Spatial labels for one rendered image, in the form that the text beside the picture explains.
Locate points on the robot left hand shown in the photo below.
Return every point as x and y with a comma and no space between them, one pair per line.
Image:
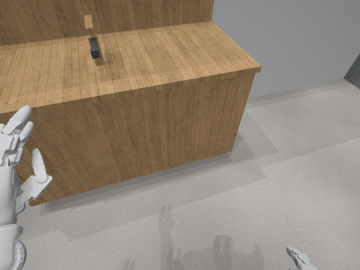
13,137

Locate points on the robot right hand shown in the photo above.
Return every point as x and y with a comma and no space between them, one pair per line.
300,258

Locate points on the counter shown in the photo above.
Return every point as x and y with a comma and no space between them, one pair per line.
169,88

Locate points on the tap lever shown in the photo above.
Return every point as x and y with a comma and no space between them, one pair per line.
94,50

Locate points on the robot left forearm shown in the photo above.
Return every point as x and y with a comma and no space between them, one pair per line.
12,250

